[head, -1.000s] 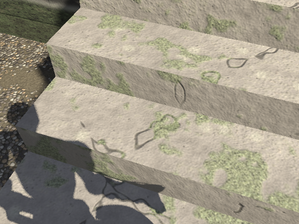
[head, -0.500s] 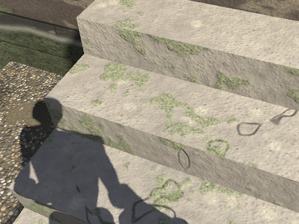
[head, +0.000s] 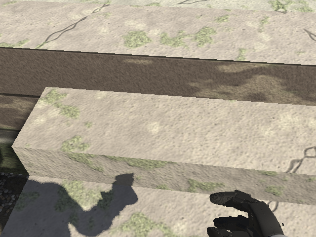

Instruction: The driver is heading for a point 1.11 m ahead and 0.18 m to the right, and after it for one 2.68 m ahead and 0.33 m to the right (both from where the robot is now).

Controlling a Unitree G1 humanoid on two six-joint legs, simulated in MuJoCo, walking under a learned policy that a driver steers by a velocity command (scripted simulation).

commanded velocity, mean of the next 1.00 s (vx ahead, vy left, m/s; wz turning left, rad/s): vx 0.50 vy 0.00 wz -0.42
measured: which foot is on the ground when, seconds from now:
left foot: down 0.00-0.48, up 0.50-0.88, down 0.90-1.00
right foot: up 0.00-0.40, down 0.42-0.94, up 0.96-1.00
